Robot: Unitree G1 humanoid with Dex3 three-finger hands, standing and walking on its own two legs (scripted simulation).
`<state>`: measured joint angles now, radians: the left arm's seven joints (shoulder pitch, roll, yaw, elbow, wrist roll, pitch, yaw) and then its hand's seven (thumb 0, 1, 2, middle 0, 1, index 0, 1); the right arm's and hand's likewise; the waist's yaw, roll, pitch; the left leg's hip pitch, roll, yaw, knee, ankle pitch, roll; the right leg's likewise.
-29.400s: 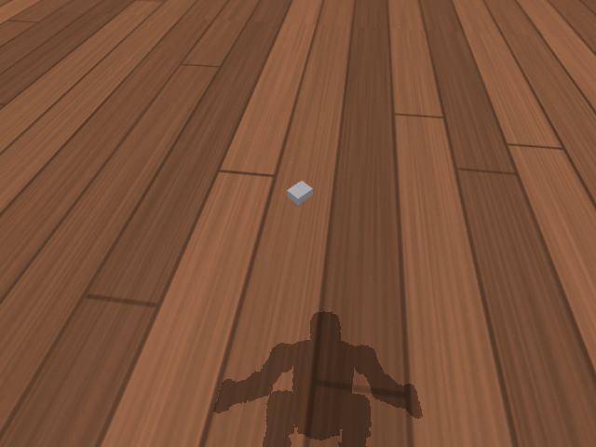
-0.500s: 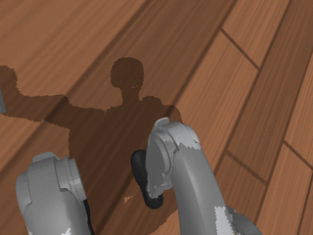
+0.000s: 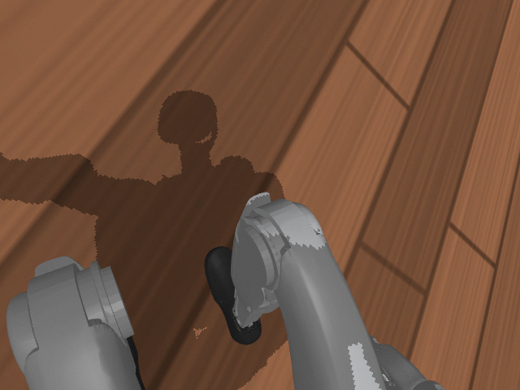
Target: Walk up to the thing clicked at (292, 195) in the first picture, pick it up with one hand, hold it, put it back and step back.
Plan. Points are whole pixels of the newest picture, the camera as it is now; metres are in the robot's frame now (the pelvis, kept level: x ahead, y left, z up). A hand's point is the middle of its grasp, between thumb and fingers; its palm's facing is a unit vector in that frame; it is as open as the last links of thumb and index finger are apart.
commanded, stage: rest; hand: left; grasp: from above
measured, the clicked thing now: out of the picture +0.46 +0.32 -0.28
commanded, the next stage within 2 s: open in 0.16 s
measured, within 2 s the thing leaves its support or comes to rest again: rests again in 0.38 s
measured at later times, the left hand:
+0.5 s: hand out of the picture +0.45 +0.32 -0.25, palm faces -0.47 -0.12 -0.88, open 10.6 cm
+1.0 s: hand out of the picture +0.46 +0.32 -0.25, palm faces -0.46 -0.13 -0.88, open 12.4 cm
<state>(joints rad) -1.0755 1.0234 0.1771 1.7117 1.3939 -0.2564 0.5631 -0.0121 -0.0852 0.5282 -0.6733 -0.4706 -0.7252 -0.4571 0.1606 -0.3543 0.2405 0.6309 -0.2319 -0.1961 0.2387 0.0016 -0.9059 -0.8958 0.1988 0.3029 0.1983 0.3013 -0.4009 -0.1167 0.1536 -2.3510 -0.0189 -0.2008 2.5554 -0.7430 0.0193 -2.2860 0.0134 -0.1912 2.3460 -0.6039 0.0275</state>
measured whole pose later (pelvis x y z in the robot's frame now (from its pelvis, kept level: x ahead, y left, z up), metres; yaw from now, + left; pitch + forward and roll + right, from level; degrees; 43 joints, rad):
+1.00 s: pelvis +0.00 +0.00 +0.00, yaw -2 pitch +29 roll -16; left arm -1.09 1.07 0.13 1.71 1.34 -0.26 0.56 0.00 -0.24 0.80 -0.31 -0.81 -0.32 -0.81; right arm 0.15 -0.37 0.30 0.61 -0.23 -0.22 0.24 0.00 -0.90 -0.90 0.20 0.30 0.20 0.30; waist -0.41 -0.13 0.19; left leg -2.34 -0.01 -0.23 2.55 -0.74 0.03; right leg -2.26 0.03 -0.21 2.32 -0.59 0.04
